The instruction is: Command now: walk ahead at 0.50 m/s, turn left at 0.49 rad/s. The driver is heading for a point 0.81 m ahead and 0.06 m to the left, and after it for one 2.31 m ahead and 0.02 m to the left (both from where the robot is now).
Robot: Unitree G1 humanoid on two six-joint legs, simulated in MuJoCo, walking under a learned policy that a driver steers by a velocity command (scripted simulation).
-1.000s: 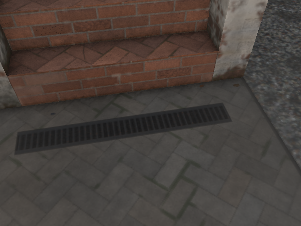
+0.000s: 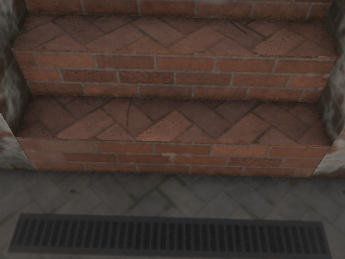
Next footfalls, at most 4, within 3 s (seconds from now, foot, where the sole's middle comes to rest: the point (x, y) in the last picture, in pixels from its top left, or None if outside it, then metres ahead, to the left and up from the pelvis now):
0.38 right None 0.40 -0.11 -0.77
0.84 left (134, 236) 0.54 0.17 -0.77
1.14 right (203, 232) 0.56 -0.10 -0.77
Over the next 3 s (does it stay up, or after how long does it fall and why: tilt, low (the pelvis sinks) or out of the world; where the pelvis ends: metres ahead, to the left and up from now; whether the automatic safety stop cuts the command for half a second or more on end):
stays up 0.53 0.04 0.01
